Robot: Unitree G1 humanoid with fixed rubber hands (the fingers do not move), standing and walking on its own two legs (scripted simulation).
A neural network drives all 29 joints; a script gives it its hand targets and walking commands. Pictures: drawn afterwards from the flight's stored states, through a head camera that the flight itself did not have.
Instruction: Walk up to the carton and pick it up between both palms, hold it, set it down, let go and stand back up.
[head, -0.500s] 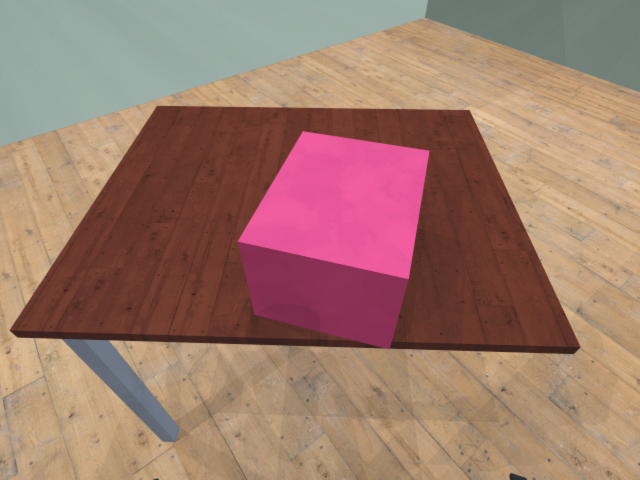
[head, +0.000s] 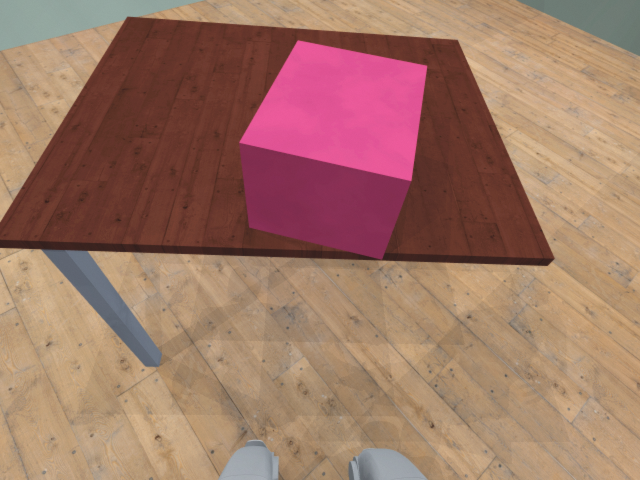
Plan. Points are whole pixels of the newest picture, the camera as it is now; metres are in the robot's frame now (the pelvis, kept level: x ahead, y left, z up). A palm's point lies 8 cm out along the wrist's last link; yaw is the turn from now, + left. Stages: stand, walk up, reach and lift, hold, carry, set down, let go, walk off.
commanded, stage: walk up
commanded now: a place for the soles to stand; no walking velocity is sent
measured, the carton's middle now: (338, 146) +0.61 -0.01 +0.04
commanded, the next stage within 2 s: none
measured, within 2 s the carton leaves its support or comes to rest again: neither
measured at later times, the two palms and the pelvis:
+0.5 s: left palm out of the picture -0.05 +0.24 -0.10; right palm out of the picture -0.05 -0.35 -0.11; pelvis -0.11 -0.06 +0.01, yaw +0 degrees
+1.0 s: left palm out of the picture -0.04 +0.25 -0.11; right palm out of the picture -0.08 -0.34 -0.10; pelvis -0.11 -0.05 +0.01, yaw -1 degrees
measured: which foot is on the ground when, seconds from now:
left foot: down 0.00-0.20, up 0.22-0.60, down 0.62-1.00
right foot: up 0.00-0.16, down 0.18-0.64, up 0.66-0.94, down 0.96-1.00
